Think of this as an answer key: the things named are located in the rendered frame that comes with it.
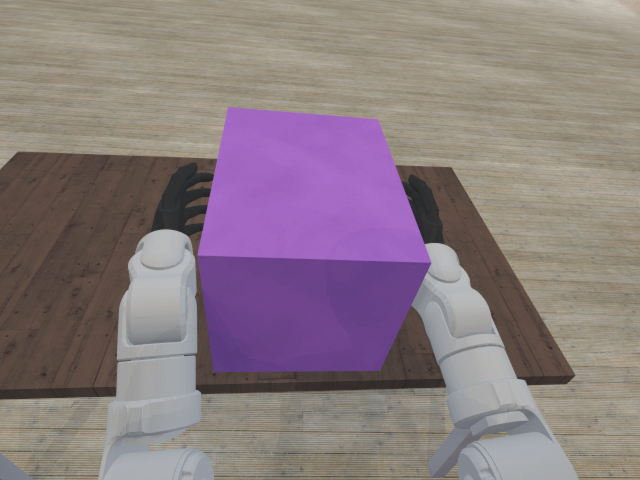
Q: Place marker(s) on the right robot upper arm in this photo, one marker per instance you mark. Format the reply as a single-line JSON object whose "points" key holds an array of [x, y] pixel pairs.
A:
{"points": [[527, 456]]}

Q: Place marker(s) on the left robot forearm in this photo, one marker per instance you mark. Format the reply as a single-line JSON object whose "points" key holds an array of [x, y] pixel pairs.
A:
{"points": [[156, 396]]}

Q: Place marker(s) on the left robot upper arm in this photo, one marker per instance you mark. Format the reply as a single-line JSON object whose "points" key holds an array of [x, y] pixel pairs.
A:
{"points": [[173, 464]]}

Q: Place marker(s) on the right robot forearm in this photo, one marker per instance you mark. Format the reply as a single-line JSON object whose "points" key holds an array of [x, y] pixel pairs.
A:
{"points": [[484, 392]]}

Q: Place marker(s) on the left robot hand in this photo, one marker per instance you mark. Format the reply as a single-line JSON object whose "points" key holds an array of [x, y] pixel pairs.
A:
{"points": [[171, 212]]}

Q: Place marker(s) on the carton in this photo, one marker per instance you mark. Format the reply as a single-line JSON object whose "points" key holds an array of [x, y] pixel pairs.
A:
{"points": [[310, 256]]}

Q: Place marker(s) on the right robot hand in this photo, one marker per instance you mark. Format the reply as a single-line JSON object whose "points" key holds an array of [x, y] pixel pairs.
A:
{"points": [[425, 210]]}

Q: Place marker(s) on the table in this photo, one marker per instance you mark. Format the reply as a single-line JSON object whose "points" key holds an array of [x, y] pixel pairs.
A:
{"points": [[70, 223]]}

